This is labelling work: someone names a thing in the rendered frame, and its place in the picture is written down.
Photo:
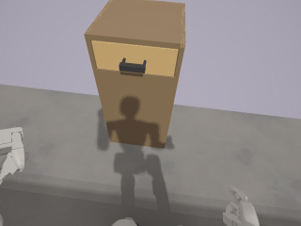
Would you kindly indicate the left robot hand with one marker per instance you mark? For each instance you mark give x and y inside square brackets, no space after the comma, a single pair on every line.
[12,146]

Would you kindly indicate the cabinet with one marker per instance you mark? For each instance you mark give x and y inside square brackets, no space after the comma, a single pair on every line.
[137,107]

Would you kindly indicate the handle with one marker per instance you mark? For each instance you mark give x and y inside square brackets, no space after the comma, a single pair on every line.
[132,67]

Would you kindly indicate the right robot hand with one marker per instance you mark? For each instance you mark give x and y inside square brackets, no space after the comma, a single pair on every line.
[244,212]

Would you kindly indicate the drawer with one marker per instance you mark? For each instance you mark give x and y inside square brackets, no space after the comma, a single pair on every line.
[159,60]

